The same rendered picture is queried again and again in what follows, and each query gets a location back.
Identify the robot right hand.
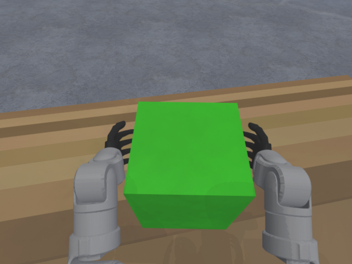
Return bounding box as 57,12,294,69
243,123,272,169

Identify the robot left forearm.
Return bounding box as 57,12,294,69
67,147,125,264

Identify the robot right forearm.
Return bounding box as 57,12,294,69
252,150,320,264

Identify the carton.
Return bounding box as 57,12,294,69
123,102,256,229

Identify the robot left hand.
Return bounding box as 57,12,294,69
105,121,134,165

